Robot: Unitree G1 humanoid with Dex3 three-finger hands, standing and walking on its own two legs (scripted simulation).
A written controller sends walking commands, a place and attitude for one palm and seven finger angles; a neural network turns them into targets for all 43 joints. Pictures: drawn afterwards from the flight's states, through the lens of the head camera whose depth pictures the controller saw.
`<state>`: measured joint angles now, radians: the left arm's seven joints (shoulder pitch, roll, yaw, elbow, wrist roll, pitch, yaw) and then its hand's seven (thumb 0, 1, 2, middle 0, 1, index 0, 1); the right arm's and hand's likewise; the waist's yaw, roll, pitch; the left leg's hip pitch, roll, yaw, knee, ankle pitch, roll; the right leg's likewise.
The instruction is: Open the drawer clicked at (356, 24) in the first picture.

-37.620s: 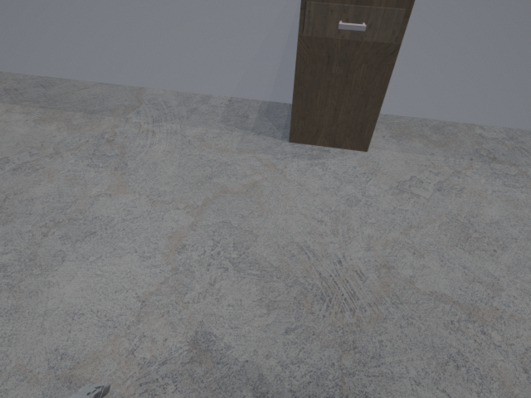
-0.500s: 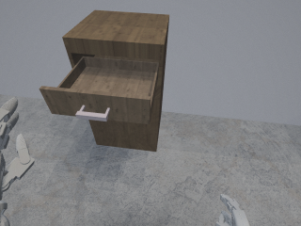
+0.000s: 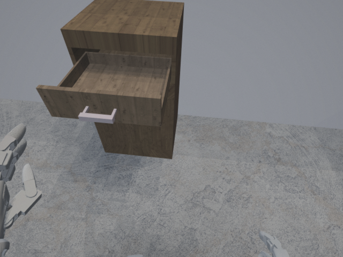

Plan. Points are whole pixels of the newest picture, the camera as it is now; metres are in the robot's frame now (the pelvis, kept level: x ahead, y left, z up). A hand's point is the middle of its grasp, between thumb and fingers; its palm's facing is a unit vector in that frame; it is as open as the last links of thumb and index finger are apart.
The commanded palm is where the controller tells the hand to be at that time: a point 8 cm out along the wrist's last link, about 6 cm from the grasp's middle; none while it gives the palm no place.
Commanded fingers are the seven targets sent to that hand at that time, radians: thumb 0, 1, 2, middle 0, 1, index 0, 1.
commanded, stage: stop stepping back and stand still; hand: left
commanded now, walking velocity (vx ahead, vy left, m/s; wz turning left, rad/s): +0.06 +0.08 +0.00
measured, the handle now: (98, 114) +0.59 +0.28 -0.04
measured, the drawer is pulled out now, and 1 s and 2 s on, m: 0.30 0.30 0.30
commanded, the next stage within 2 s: let the arm hang, fingers relaxed in 0.02 s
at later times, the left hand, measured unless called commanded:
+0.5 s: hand out of the picture +0.04 +0.18 -0.17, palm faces +0.07 -0.98 -0.19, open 7.0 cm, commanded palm none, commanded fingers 0.00 0.90 0.90 -0.20 -0.30 -0.20 -0.30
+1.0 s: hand out of the picture +0.03 +0.18 -0.17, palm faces +0.05 -0.98 -0.19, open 7.4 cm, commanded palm none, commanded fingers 0.00 0.90 0.90 -0.20 -0.30 -0.20 -0.30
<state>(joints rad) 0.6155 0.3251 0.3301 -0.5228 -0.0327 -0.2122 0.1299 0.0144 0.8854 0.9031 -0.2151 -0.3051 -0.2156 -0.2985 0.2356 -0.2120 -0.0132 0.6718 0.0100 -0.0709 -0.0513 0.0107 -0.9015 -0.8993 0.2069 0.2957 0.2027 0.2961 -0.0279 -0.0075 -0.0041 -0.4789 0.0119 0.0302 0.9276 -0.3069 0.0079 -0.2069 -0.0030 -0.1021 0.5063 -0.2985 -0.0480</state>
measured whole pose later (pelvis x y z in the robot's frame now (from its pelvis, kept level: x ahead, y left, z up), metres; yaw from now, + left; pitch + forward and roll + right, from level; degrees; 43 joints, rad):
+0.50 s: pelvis +0.02 +0.00 -0.01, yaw +4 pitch -1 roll -1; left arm 0.34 0.20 0.01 0.84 0.02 0.05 0.01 -0.02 0.99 0.90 -0.21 -0.30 -0.21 -0.30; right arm 0.27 -0.16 0.00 0.91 -0.02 0.04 -0.02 -0.01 -0.93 -0.90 0.21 0.30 0.20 0.30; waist -0.01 -0.02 0.07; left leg -0.31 0.01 -0.02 0.58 -0.25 -0.01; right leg -0.25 0.03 -0.03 0.56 -0.30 -0.04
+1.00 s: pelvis +0.03 +0.01 +0.01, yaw +2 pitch -2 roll +0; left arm 0.27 0.14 0.00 1.11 0.01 0.00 0.02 0.00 0.91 0.90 -0.20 -0.30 -0.20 -0.30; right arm 0.28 -0.14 0.00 1.11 -0.01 0.01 -0.04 0.01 -0.93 -0.90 0.20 0.30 0.20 0.30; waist -0.01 0.02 0.04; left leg -0.18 0.00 0.02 0.41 -0.19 0.01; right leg -0.15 0.02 0.01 0.41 -0.23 -0.01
